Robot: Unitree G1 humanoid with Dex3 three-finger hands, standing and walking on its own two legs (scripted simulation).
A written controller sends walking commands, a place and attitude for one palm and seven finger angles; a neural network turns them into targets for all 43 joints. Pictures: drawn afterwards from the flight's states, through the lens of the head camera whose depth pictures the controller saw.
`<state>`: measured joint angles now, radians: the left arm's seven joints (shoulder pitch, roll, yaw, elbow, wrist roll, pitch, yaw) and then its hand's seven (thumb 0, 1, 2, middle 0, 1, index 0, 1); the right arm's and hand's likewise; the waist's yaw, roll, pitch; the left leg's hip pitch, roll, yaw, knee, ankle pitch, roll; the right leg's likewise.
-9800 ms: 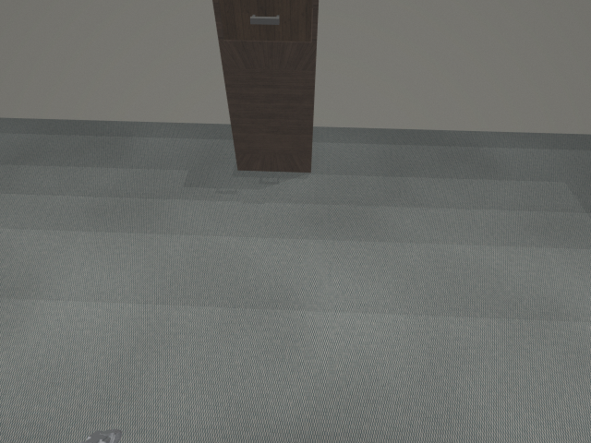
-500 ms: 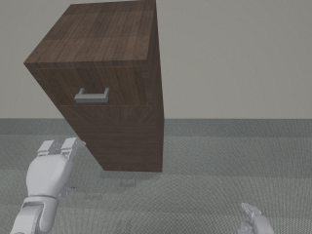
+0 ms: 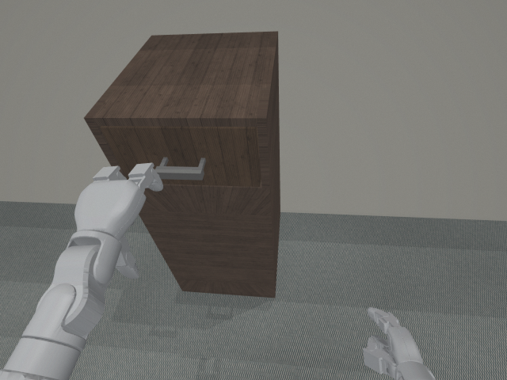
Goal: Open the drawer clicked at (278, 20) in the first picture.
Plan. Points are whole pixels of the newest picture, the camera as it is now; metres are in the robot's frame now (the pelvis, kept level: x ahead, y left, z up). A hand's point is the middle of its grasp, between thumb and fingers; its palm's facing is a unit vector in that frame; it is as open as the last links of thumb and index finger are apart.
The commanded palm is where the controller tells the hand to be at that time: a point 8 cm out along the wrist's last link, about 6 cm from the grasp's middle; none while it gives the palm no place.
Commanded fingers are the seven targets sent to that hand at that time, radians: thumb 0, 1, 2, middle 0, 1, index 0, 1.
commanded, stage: raise the hand with hooked fingers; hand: left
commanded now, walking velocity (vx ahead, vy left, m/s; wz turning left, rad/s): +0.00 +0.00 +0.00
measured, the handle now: (181, 167) +0.54 +0.26 +0.00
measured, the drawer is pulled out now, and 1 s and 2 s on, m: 0.00 0.00 0.00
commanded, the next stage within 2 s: move the hooked fingers above the handle in 0.44 s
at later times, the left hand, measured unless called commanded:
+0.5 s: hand (135, 222) +0.30 +0.23 +0.11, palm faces +0.08 -0.07 -0.99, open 13.8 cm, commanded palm +0.27 +0.23 +0.17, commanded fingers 0.00 -0.50 0.30 -0.30 -1.20 -0.30 -1.20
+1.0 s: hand (143, 206) +0.34 +0.24 +0.09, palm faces +0.00 -0.05 -1.00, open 13.8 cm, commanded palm +0.33 +0.25 +0.15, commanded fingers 0.00 -0.50 0.30 -0.30 -1.20 -0.30 -1.20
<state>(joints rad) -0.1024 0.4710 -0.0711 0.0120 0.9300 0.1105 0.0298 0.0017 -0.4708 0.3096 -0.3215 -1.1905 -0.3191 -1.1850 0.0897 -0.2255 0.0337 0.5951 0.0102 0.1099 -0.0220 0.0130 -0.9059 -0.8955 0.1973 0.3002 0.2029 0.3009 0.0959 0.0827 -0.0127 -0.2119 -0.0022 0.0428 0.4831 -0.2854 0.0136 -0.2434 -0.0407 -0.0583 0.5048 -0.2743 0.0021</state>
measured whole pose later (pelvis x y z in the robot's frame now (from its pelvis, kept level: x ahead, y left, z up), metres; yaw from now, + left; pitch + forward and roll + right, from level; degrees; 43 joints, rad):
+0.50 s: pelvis -0.01 +0.00 +0.00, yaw +0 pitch +1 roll +1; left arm -0.12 0.48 -0.05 0.04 0.91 0.03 0.05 0.00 -0.49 0.30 -0.32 -1.20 -0.32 -1.20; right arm 0.15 -0.27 0.00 0.64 0.02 0.11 -0.02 0.02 -0.91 -0.90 0.19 0.30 0.20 0.30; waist 0.09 0.09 0.01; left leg -0.21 0.00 0.05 0.43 -0.24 0.01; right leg -0.25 -0.04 -0.06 0.46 -0.23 0.00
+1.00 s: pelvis -0.01 -0.01 +0.00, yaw +0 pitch +4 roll +1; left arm -0.33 0.52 -0.04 0.34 0.93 -0.06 0.03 0.00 -0.49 0.30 -0.32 -1.20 -0.32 -1.20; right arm 0.17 -0.27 -0.01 0.64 0.03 0.09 -0.05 0.01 -0.91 -0.90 0.20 0.30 0.20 0.30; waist 0.06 0.07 -0.02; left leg -0.29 0.01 0.03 0.48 -0.26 0.00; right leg -0.32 -0.02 -0.07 0.51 -0.25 -0.02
